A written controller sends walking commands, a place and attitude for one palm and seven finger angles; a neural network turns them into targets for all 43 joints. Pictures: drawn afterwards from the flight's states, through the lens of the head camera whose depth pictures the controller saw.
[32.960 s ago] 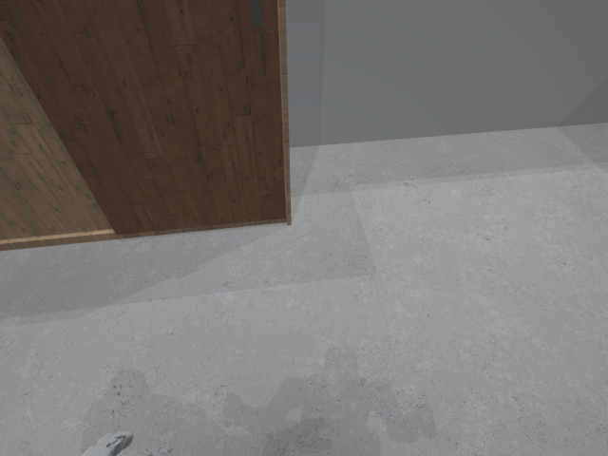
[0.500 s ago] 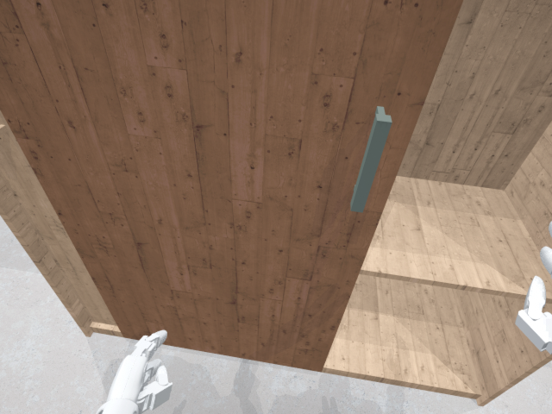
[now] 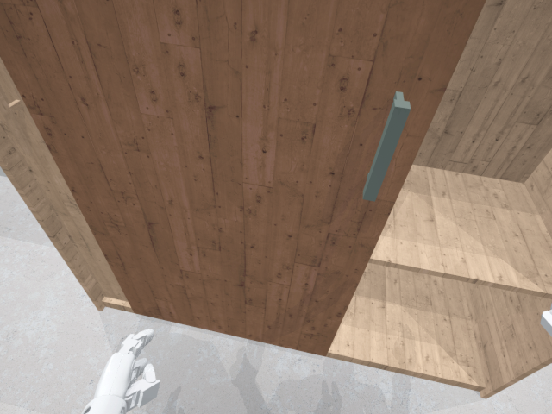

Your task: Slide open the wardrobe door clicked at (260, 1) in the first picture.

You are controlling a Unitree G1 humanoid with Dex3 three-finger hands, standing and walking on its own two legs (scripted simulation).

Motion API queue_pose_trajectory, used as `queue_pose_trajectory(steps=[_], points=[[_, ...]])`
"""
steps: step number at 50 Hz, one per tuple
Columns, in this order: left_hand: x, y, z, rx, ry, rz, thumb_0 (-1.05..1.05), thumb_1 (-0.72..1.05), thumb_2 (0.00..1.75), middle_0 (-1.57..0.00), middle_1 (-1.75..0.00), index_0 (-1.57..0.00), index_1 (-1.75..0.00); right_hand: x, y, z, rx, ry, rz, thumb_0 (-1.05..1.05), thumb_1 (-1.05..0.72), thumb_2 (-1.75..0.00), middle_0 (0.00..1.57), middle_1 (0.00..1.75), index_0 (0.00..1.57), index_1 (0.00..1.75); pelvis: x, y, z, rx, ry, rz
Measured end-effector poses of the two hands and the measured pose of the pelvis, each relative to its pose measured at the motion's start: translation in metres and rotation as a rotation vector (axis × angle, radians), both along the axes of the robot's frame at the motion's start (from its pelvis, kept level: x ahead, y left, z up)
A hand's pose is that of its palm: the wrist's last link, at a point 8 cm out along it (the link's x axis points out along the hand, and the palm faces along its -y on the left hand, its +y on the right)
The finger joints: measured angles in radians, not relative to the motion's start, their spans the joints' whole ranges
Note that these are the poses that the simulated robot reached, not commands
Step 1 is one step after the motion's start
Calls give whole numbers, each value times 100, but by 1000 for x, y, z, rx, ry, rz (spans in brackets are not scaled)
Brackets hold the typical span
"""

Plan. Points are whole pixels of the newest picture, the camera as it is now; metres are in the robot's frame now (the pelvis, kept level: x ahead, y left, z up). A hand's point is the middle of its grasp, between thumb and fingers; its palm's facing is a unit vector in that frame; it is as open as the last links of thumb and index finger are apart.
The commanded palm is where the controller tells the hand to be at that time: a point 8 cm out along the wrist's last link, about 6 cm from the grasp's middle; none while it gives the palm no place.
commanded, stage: step back with the hand held close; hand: right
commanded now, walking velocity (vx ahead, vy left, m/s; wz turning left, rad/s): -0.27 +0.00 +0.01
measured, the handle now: (383, 148) +0.46 -0.15 +0.18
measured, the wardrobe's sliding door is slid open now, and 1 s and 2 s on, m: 0.55 0.55 0.55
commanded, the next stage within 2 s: stop stepping back and stand still in 0.90 s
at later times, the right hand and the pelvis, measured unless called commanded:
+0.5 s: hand out of the picture +0.12 -0.30 +0.16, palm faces +0.45 +0.77 -0.46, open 7.4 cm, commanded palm +0.07 -0.33 +0.17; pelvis -0.06 -0.02 -0.01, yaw -2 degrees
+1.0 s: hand out of the picture +0.04 -0.33 +0.17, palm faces +0.40 +0.84 -0.38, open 7.4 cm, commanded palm +0.01 -0.36 +0.17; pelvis -0.15 -0.07 -0.01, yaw +4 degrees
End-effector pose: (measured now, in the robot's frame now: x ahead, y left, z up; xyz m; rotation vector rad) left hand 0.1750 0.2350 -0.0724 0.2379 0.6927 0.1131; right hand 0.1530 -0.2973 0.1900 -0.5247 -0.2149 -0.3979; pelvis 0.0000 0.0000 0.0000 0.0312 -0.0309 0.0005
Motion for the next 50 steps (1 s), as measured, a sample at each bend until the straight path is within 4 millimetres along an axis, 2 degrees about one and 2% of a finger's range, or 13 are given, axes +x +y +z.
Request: queue_pose_trajectory(steps=[6,12,18,29,34,38,43,46,50], points=[[-16,-3,-1,8,26,45,1,90,90,-21,-30,-20,-30,-4,-6,-11,-8,68,38,2,-89,-89,21,30,21,31,-9,-9,-1,-3,15,13],[-34,-14,3,19,26,43,1,90,90,-21,-30,-20,-30,-17,-20,-8,-25,20,36,2,-89,-89,21,30,21,31,-24,-16,-3,3,16,13],[-48,-25,5,20,-9,23,1,90,90,-21,-30,-20,-30,-39,-27,-5,-46,-27,27,2,-89,-89,21,30,21,31,-43,-22,-6,10,19,2],[-79,-35,-1,58,27,-27,1,90,89,-21,-30,-20,-30,-88,-39,-13,-7,-76,-15,2,-89,-89,21,30,21,31,-70,-30,-10,37,10,-31],[-93,-42,1,106,13,-6,1,90,89,-21,-30,-20,-30,-89,-55,-17,11,-157,3,2,-89,-89,21,30,21,31,-82,-43,-16,62,-11,-37],[-105,-56,8,87,-3,-14,1,90,90,-21,-30,-20,-30,-93,-69,-6,-22,-174,8,2,-89,-89,21,30,21,31,-100,-49,-11,86,5,-56],[-122,-74,15,39,-26,-36,1,90,90,-21,-30,-20,-30,-123,-72,1,-43,-146,37,2,-89,-89,21,30,21,31,-119,-54,-6,80,58,-21],[-133,-80,7,28,-42,-49,1,90,89,-21,-30,-20,-30,-142,-67,-3,-66,-137,71,2,-89,-89,21,30,21,31,-139,-58,-15,42,68,30],[-164,-87,3,47,19,-6,1,90,89,-21,-30,-20,-30,-152,-73,-7,-5,-168,110,2,-89,-89,21,30,21,31,-149,-73,-11,38,31,63]])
